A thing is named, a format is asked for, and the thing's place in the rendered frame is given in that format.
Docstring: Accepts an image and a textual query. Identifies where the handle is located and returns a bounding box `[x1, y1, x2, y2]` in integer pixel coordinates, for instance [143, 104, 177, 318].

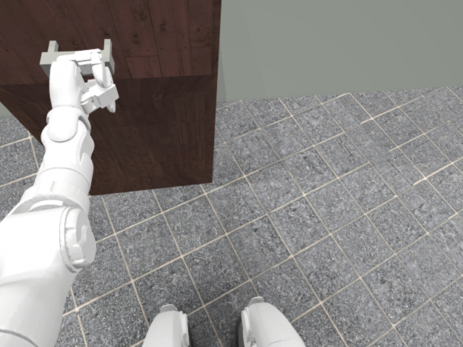
[40, 39, 114, 78]

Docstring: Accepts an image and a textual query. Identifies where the right robot thigh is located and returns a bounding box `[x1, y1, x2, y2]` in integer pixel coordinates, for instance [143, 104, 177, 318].
[242, 302, 306, 347]

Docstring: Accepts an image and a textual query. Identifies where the left robot forearm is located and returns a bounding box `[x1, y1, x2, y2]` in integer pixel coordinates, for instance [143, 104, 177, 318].
[7, 106, 94, 216]

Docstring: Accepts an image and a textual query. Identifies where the robot thigh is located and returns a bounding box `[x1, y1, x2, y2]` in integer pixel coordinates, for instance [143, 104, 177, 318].
[242, 302, 306, 347]
[142, 310, 189, 347]

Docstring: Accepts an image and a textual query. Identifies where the left robot hand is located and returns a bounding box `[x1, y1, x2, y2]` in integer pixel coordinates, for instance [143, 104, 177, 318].
[49, 49, 119, 118]

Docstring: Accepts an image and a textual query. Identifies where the drawer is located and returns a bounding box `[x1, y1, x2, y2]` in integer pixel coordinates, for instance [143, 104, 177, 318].
[0, 0, 213, 85]

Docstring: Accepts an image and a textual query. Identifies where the left robot thigh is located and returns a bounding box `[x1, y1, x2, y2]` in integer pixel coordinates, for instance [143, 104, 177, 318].
[142, 310, 189, 347]

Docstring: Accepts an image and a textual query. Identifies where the left robot upper arm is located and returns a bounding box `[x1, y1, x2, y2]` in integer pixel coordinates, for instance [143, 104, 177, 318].
[0, 206, 96, 347]

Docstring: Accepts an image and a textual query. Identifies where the cabinet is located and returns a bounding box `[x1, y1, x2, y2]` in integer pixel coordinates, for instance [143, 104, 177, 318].
[0, 0, 221, 196]

